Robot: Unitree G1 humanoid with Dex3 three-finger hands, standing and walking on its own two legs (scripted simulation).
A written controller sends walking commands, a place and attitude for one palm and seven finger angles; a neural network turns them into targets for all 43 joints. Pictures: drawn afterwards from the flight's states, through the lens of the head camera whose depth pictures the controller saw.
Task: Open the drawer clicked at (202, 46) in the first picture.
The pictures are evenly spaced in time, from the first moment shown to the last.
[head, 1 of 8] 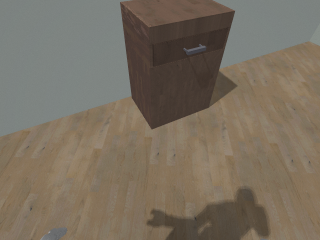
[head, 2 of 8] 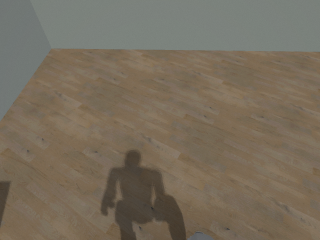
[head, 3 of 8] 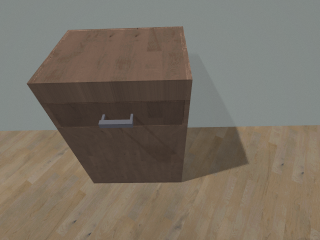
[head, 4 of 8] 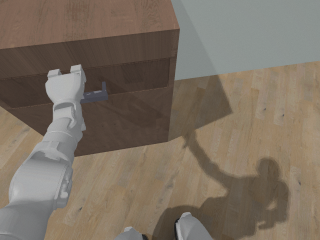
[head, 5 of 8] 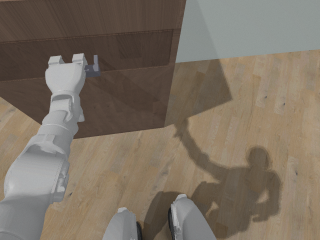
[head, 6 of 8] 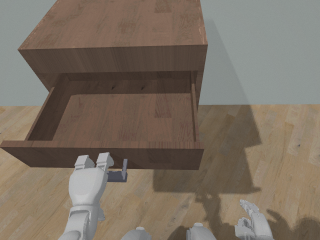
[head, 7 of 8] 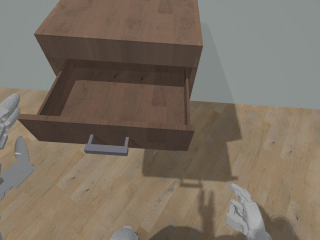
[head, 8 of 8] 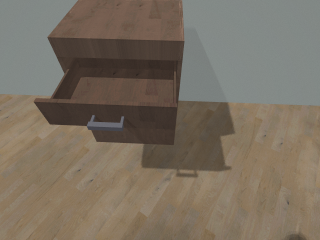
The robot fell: no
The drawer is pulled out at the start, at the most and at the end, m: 0.00 0.30 0.29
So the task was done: yes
